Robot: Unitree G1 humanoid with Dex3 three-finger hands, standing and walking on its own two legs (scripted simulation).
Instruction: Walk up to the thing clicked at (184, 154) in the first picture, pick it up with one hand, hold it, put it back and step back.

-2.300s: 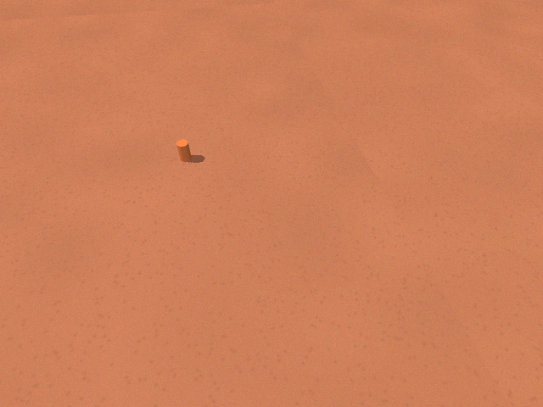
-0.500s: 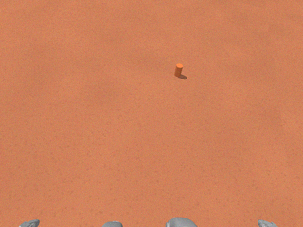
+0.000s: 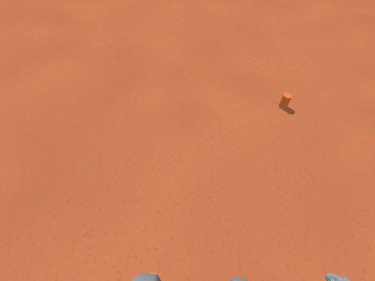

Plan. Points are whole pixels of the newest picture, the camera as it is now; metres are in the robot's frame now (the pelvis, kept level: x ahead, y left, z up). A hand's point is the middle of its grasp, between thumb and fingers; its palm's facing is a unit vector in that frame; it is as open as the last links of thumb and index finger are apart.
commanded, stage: walk up
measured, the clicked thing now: (285, 101) +1.39 -0.69 -0.69
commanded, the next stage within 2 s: stand in 0.82 s
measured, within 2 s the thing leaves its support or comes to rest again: neither
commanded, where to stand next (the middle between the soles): +0.07 -0.02 m, yaw +6 degrees
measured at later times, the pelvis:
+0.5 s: pelvis +0.00 -0.01 +0.01, yaw +7 degrees
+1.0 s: pelvis +0.01 -0.02 +0.03, yaw +8 degrees
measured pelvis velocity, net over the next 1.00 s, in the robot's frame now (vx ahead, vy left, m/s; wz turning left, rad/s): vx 0.01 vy -0.02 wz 0.13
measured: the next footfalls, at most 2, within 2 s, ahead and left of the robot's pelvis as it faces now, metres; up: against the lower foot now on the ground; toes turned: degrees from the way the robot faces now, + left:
right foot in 0.22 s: +0.07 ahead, -0.15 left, +0.00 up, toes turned +1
